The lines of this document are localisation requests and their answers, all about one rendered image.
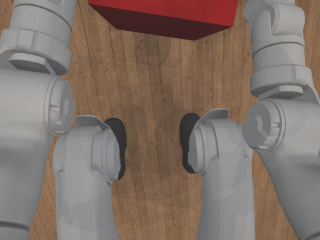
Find right robot upper arm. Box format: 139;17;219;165
241;98;320;240

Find left robot upper arm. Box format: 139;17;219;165
0;67;75;240

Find carton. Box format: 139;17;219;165
88;0;239;41

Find robot right thigh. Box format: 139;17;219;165
190;118;256;240

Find robot right forearm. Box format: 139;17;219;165
243;0;320;106

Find robot left forearm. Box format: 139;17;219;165
0;0;77;76

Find robot left foot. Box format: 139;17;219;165
104;118;127;180

